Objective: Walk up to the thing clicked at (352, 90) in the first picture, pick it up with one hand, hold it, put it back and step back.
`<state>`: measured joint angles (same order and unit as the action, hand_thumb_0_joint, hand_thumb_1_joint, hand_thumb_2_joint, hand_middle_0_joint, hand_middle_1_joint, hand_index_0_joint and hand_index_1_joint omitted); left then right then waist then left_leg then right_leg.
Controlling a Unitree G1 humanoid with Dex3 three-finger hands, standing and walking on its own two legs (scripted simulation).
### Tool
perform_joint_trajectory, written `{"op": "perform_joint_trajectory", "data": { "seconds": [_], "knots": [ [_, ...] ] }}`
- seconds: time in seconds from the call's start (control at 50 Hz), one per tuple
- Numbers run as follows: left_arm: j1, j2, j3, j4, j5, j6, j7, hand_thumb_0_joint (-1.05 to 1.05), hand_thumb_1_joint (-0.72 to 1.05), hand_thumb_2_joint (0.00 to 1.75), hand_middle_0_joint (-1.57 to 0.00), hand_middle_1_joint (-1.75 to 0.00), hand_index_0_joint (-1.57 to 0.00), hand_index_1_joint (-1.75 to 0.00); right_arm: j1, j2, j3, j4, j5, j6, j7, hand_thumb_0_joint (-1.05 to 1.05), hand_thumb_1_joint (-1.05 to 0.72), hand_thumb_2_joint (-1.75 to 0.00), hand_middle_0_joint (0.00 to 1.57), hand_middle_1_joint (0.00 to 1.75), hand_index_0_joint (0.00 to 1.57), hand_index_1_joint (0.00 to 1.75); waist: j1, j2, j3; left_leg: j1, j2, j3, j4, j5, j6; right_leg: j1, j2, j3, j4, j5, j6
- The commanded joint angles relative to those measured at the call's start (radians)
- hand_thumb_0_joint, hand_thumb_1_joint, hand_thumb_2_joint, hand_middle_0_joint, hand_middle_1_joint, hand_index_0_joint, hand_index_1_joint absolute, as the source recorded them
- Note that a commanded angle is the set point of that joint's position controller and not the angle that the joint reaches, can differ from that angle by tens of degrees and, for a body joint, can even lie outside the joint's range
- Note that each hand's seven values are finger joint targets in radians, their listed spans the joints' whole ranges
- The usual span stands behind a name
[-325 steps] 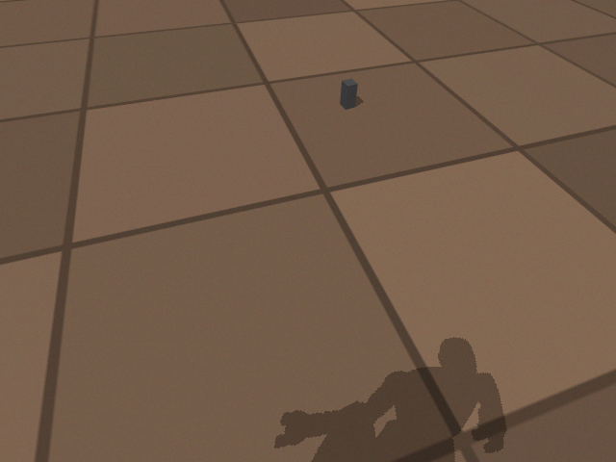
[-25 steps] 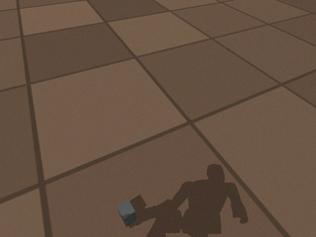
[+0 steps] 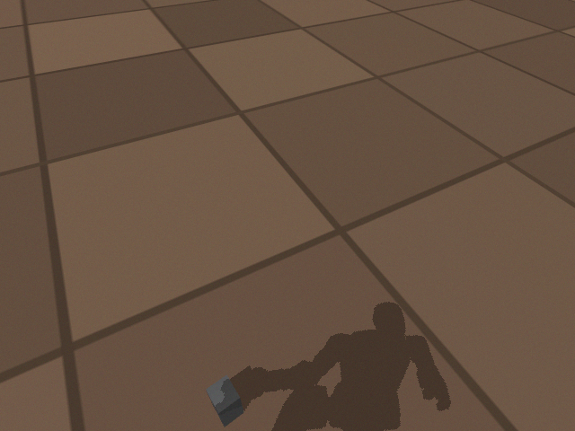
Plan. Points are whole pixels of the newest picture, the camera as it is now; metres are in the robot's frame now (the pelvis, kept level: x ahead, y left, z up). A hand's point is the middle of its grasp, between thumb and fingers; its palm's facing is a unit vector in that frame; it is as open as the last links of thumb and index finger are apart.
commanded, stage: walk up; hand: left
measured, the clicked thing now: (225, 401) +0.37 +0.18 -0.70
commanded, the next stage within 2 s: stand in 0.66 s
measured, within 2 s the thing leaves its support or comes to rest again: neither
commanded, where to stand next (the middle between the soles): +0.03 -0.02 m, yaw -1 degrees
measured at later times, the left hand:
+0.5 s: hand out of the picture +0.09 +0.26 -0.15, palm faces -0.01 -0.94 -0.35, open 7.4 cm
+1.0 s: hand out of the picture +0.08 +0.25 -0.15, palm faces -0.02 -0.94 -0.34, open 7.4 cm
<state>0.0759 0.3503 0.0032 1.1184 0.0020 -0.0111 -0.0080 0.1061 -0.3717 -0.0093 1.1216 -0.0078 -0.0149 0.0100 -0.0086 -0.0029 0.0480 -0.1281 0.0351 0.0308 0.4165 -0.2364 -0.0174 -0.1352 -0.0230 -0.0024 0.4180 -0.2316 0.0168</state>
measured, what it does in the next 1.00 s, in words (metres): stands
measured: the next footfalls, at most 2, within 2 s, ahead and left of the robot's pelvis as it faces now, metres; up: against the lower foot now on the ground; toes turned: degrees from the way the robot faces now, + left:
none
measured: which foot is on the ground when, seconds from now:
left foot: down 0.00-1.00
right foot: down 0.00-1.00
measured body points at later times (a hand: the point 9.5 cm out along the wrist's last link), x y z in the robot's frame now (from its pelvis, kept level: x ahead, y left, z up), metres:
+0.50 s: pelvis +0.01 +0.00 +0.00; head +0.01 +0.00 +0.45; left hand +0.09 +0.31 -0.12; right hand +0.08 -0.30 -0.13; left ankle +0.00 +0.13 -0.74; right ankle +0.00 -0.13 -0.74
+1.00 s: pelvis -0.01 +0.00 +0.01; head +0.00 +0.00 +0.46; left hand +0.08 +0.30 -0.12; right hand +0.08 -0.30 -0.13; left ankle +0.00 +0.13 -0.74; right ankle +0.00 -0.13 -0.74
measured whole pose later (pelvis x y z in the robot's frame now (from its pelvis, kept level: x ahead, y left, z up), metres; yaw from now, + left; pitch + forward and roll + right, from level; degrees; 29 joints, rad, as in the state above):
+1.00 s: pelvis -0.01 +0.00 +0.01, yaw +0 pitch -3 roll +0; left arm 0.08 0.35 0.00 1.14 0.00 -0.01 0.00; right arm 0.07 -0.35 0.00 1.14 0.00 0.00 0.01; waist -0.01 0.01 0.06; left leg -0.10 0.03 0.03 0.32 -0.17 -0.02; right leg -0.10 -0.02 0.00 0.31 -0.16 0.02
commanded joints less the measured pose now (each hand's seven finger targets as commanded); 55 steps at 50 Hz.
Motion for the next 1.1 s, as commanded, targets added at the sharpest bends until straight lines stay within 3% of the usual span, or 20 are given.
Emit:
{"op": "perform_joint_trajectory", "data": {
  "seconds": [0.0, 0.18, 0.4, 0.6, 0.62, 0.64, 0.68, 0.88, 1.04, 1.08],
  "knots": [
    [-0.055, 0.219, 0.041, -0.057, 0.001, -0.020, 0.011, 0.00, 0.90, 0.90, -0.20, -0.30, -0.20, -0.30, -0.053, -0.206, -0.039, -0.059, -0.002, -0.027, -0.015, 0.00, -0.90, -0.90, 0.20, 0.30, 0.20, 0.30, 0.010, 0.007, -0.066, -0.002, 0.084, -0.073, -0.081, 0.155, 0.053, 0.019, -0.090, 0.079, -0.078, 0.165, -0.050],
    [-0.057, 0.213, 0.039, -0.053, 0.004, -0.015, 0.009, 0.00, 0.90, 0.90, -0.20, -0.30, -0.20, -0.30, -0.044, -0.215, -0.041, -0.051, -0.002, -0.028, -0.018, 0.00, -0.90, -0.90, 0.20, 0.30, 0.20, 0.30, 0.004, 0.011, -0.075, 0.003, 0.084, -0.079, -0.101, 0.138, 0.057, 0.034, -0.082, 0.074, -0.077, 0.173, -0.047],
    [-0.032, 0.207, 0.040, -0.045, 0.003, -0.014, 0.010, 0.00, 0.90, 0.90, -0.20, -0.30, -0.20, -0.30, -0.044, -0.206, -0.042, -0.053, 0.000, -0.028, -0.020, 0.00, -0.90, -0.90, 0.20, 0.30, 0.20, 0.30, 0.009, -0.015, -0.076, 0.049, 0.090, -0.071, -0.099, 0.203, 0.059, 0.021, -0.081, 0.069, -0.082, 0.208, -0.042],
    [-0.034, 0.208, 0.042, -0.053, 0.005, -0.016, 0.011, 0.00, 0.90, 0.90, -0.20, -0.30, -0.20, -0.30, -0.049, -0.199, -0.040, -0.058, -0.002, -0.024, -0.016, 0.00, -0.90, -0.90, 0.20, 0.30, 0.20, 0.30, 0.009, -0.009, -0.056, 0.034, 0.081, -0.066, -0.112, 0.158, 0.052, 0.016, -0.086, 0.083, -0.101, 0.203, -0.039],
    [-0.028, 0.212, 0.044, -0.051, 0.007, -0.016, 0.012, 0.00, 0.90, 0.90, -0.20, -0.30, -0.20, -0.30, -0.047, -0.200, -0.042, -0.059, -0.003, -0.024, -0.016, 0.00, -0.90, -0.90, 0.20, 0.30, 0.20, 0.30, 0.008, -0.009, -0.060, 0.041, 0.083, -0.064, -0.109, 0.166, 0.051, 0.019, -0.083, 0.077, -0.097, 0.200, -0.041],
    [-0.049, 0.215, 0.040, -0.048, 0.001, -0.018, 0.016, 0.00, 0.90, 0.90, -0.20, -0.30, -0.20, -0.30, -0.088, -0.194, -0.036, -0.061, 0.002, -0.020, -0.019, 0.00, -0.90, -0.90, 0.20, 0.30, 0.20, 0.30, 0.008, 0.001, -0.041, 0.032, 0.103, -0.082, -0.115, 0.277, 0.038, 0.014, -0.108, 0.085, -0.113, 0.290, -0.033],
    [-0.043, 0.218, 0.041, -0.045, -0.001, -0.019, 0.019, 0.00, 0.90, 0.90, -0.20, -0.30, -0.20, -0.30, -0.077, -0.191, -0.035, -0.059, 0.004, -0.018, -0.019, 0.00, -0.90, -0.90, 0.20, 0.30, 0.20, 0.30, 0.004, -0.007, -0.072, 0.062, 0.107, -0.077, -0.106, 0.338, 0.033, 0.037, -0.111, 0.082, -0.108, 0.342, -0.029],
    [-0.044, 0.215, 0.035, -0.033, 0.002, -0.019, 0.018, 0.00, 0.90, 0.90, -0.20, -0.30, -0.20, -0.30, -0.079, -0.191, -0.029, -0.039, 0.002, -0.011, -0.016, 0.00, -0.90, -0.90, 0.20, 0.30, 0.20, 0.30, 0.001, 0.001, -0.086, 0.053, 0.100, -0.080, -0.146, 0.185, 0.026, 0.044, -0.110, 0.082, -0.160, 0.199, -0.026],
    [-0.031, 0.208, 0.036, -0.029, 0.006, -0.016, 0.015, 0.00, 0.90, 0.90, -0.20, -0.30, -0.20, -0.30, -0.080, -0.199, -0.031, -0.032, -0.002, -0.018, -0.015, 0.00, -0.90, -0.90, 0.20, 0.30, 0.20, 0.30, 0.009, 0.015, -0.078, 0.044, 0.110, -0.088, -0.153, 0.201, 0.031, 0.043, -0.115, 0.079, -0.156, 0.211, -0.029],
    [-0.033, 0.210, 0.036, -0.029, 0.004, -0.016, 0.015, 0.00, 0.90, 0.90, -0.20, -0.30, -0.20, -0.30, -0.079, -0.194, -0.030, -0.031, -0.001, -0.018, -0.014, 0.00, -0.90, -0.90, 0.20, 0.30, 0.20, 0.30, 0.008, 0.006, -0.066, 0.038, 0.107, -0.093, -0.163, 0.170, 0.026, 0.027, -0.110, 0.077, -0.162, 0.168, -0.027]
  ]
}}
